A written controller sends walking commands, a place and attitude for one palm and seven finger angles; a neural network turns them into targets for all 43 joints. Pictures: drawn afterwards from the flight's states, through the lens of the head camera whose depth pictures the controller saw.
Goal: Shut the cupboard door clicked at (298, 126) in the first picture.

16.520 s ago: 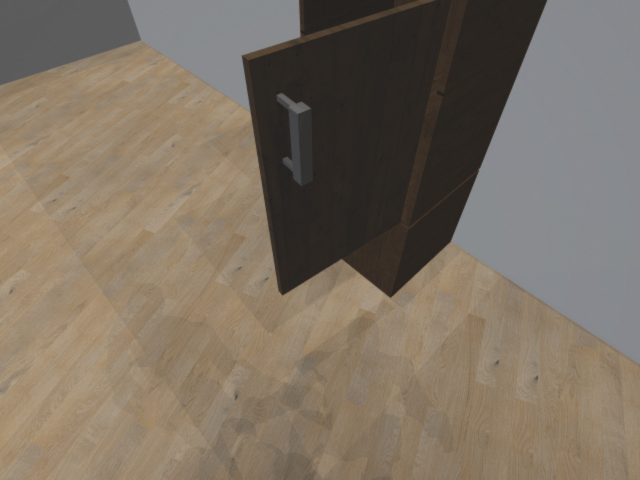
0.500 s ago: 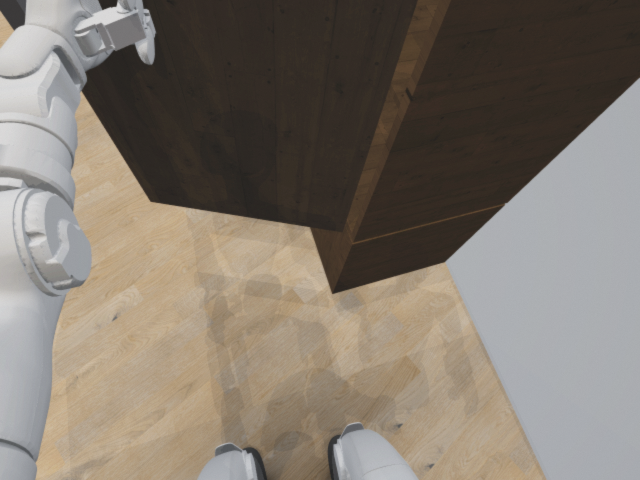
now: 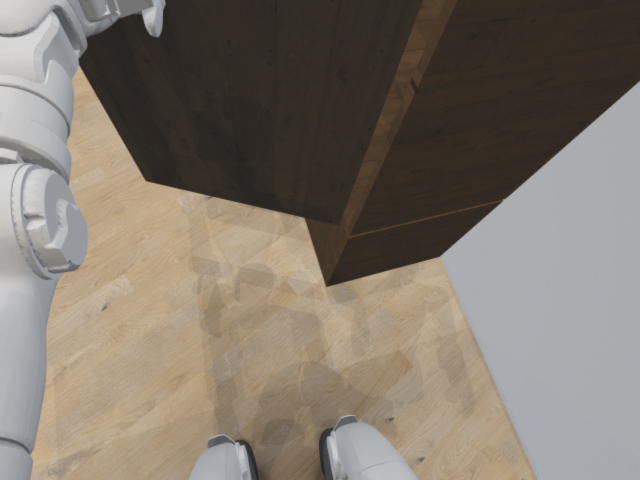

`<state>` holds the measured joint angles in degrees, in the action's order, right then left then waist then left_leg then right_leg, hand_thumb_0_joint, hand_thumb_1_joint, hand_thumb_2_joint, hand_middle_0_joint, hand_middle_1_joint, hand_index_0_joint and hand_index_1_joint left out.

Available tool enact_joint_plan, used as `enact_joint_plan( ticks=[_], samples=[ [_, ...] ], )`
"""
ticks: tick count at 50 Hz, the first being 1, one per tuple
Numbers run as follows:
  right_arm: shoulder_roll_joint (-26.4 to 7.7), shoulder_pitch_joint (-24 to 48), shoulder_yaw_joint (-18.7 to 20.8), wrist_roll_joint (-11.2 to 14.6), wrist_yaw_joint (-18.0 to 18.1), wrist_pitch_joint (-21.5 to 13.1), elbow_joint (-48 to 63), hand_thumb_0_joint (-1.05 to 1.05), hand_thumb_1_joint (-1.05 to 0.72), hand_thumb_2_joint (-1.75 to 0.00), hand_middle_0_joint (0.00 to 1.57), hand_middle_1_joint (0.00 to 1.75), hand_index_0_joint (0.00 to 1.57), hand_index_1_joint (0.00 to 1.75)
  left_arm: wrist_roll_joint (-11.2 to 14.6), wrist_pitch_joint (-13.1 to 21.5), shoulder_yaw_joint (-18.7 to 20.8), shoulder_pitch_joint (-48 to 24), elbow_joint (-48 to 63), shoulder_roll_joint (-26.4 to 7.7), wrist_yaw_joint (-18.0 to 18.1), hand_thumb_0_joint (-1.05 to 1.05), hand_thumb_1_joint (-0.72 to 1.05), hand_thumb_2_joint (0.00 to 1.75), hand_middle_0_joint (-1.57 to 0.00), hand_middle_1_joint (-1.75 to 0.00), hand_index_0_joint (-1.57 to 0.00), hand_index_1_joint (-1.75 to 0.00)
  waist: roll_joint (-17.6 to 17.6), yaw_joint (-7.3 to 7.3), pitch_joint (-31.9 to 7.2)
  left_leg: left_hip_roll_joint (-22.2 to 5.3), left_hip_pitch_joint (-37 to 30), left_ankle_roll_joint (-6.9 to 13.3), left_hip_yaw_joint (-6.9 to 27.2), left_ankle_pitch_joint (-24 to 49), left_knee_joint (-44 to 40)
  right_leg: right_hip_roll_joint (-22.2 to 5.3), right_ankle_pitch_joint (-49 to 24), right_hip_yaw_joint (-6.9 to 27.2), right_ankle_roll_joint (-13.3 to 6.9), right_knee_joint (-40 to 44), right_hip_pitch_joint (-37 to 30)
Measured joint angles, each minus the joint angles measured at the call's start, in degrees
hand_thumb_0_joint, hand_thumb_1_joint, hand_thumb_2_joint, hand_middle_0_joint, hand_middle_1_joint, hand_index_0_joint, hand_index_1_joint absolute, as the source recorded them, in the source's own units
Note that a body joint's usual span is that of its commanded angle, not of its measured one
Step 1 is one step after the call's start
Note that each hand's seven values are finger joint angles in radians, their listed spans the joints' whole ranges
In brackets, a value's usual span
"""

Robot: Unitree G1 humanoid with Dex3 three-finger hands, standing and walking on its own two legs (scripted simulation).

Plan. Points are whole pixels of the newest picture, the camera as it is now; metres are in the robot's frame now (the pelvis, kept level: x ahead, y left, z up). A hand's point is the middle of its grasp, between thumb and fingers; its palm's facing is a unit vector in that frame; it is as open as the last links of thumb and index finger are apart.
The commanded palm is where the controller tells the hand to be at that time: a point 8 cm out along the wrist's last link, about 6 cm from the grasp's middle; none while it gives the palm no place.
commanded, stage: pull the fist back off the door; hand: left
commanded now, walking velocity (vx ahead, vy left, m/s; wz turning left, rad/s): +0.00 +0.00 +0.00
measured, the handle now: out of the picture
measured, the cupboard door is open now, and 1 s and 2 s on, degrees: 62 58 58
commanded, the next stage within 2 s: draw the hand back to the body in 0.90 s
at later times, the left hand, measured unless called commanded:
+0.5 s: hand out of the picture +0.59 +0.04 +0.18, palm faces +0.03 -1.00 +0.04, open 3.1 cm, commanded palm +0.56 +0.09 +0.17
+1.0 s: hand (176, 45) +0.52 +0.05 +0.17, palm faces -0.04 -1.00 -0.03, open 3.1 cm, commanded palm +0.50 +0.10 +0.17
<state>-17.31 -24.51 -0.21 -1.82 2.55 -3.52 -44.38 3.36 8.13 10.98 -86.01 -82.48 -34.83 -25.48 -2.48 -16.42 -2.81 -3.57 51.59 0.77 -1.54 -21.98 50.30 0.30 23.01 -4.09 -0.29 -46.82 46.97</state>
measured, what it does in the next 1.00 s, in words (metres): stands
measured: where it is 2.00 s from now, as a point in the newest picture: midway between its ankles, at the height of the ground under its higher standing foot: outside the picture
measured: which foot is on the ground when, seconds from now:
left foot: down 0.00-1.00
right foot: down 0.00-1.00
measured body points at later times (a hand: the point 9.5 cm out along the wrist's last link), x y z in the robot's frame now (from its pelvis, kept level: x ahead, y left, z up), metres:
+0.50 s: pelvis +0.00 -0.01 +0.01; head +0.13 -0.02 +0.45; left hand +0.58 +0.10 +0.18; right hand -0.12 -0.23 -0.09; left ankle +0.00 +0.11 -0.69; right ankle -0.02 -0.12 -0.69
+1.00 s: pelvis +0.01 +0.00 +0.02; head +0.08 -0.01 +0.47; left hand +0.52 +0.10 +0.17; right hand +0.03 -0.27 -0.10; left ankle +0.00 +0.11 -0.69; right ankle -0.02 -0.12 -0.69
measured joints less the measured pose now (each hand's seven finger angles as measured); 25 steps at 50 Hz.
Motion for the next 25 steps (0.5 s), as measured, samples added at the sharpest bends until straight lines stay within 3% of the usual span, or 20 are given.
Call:
enact_joint_plan(
  ticks=[2, 3, 7, 10, 12, 14, 16, 21, 25],
  samples=[
    [-0.03, 0.30, 0.07, -0.06, 0.00, -0.43, -0.17, 0.00, -0.90, -0.89, 0.20, 0.30, 0.21, 0.30, -0.06, 0.20, -0.44, -0.35, 0.25, 0.33, 0.09, 0.04, 0.98, 0.98, -1.30, -1.50, -1.30, -1.50, -0.02, -0.02, -0.02, 0.03, 0.45, 0.03, -0.06, -0.02, 0.29, -0.05, 0.07, 0.07, 0.00, -0.44, 0.53],
    [-0.15, 0.06, 0.16, -0.16, -0.16, -0.56, 0.18, 0.00, -0.90, -0.89, 0.20, 0.30, 0.21, 0.30, 0.06, -0.27, 1.55, -0.58, -0.03, 1.11, 1.74, 0.05, 0.97, 0.98, -1.30, -1.50, -1.30, -1.50, -0.47, 0.14, -0.21, -0.09, 0.94, 0.00, 0.14, -0.06, 0.55, 0.08, 0.03, -0.11, 0.02, -0.40, 0.83],
    [0.12, -1.45, -0.03, -1.68, -2.83, -1.27, 2.39, 0.00, -0.90, -0.89, 0.20, 0.30, 0.20, 0.30, -0.57, -1.73, 8.54, -1.91, -1.16, 5.15, 18.26, 0.04, 0.90, 0.94, -1.30, -1.50, -1.30, -1.50, -1.72, 0.13, -1.12, -0.05, 2.62, -0.13, 0.78, 0.28, 0.76, 0.10, -0.40, -0.70, 0.18, -0.09, 2.03],
    [1.05, -2.84, -0.06, -3.63, -5.64, -1.46, 3.90, 0.00, -0.90, -0.89, 0.20, 0.30, 0.20, 0.30, -5.07, -0.26, 10.39, -1.16, 1.03, 7.73, 30.00, 0.03, 0.87, 0.92, -1.30, -1.50, -1.30, -1.50, -2.18, -0.25, -2.00, 0.03, 3.66, -0.22, 0.88, 0.63, 0.74, 0.03, -0.54, -0.79, 0.11, -0.30, 3.13],
    [1.85, -3.63, -0.11, -4.40, -7.18, -1.26, 4.31, 0.00, -0.90, -0.89, 0.20, 0.30, 0.20, 0.30, -8.46, 1.81, 9.95, 0.13, 2.52, 8.49, 34.23, 0.03, 0.87, 0.92, -1.29, -1.50, -1.30, -1.50, -2.29, -0.54, -2.38, 0.04, 3.86, -0.29, 0.69, 0.71, 0.72, -0.01, -0.48, -0.59, 0.00, -0.65, 3.59],
    [2.72, -4.28, -0.16, -4.48, -8.05, -0.56, 4.29, 0.00, -0.90, -0.89, 0.20, 0.30, 0.20, 0.30, -10.51, 3.10, 8.91, 1.43, 3.16, 8.58, 35.20, 0.03, 0.88, 0.92, -1.29, -1.50, -1.30, -1.50, -2.28, -0.68, -2.32, 0.00, 3.25, -0.34, 0.39, 0.83, 0.31, 0.02, -0.53, -0.29, -0.10, -0.59, 3.28],
    [3.37, -5.00, -0.29, -4.03, -8.18, 0.42, 4.06, 0.00, -0.90, -0.89, 0.20, 0.30, 0.20, 0.30, -10.91, 3.03, 8.13, 2.47, 2.66, 8.57, 33.94, 0.03, 0.89, 0.91, -1.29, -1.50, -1.30, -1.50, -2.34, -0.62, -2.10, -0.03, 1.97, -0.37, 0.10, 1.13, -0.64, 0.08, -0.81, -0.03, -0.19, 0.12, 2.23],
    [3.29, -6.83, -0.65, -2.56, -7.00, 1.92, 3.59, 0.00, -0.90, -0.89, 0.20, 0.30, 0.21, 0.30, -7.07, 0.37, 10.86, 4.93, -0.08, 9.05, 30.39, 0.02, 0.89, 0.91, -1.29, -1.50, -1.30, -1.50, -2.75, -0.08, -1.85, -0.28, -2.50, -0.40, -0.71, 2.13, -4.14, 0.45, -2.15, 0.74, -0.20, 3.60, -1.84],
    [2.32, -7.82, -0.14, -2.51, -6.54, 1.11, 3.57, 0.00, -0.90, -0.89, 0.20, 0.30, 0.21, 0.30, -5.64, 3.66, 12.88, 8.34, 1.87, 9.65, 30.67, 0.02, 0.90, 0.90, -1.29, -1.50, -1.30, -1.50, -2.71, 0.25, -2.07, -0.48, -5.42, -0.46, -1.38, 2.50, -6.12, 0.71, -2.78, 1.37, -0.19, 5.56, -4.46]
  ],
)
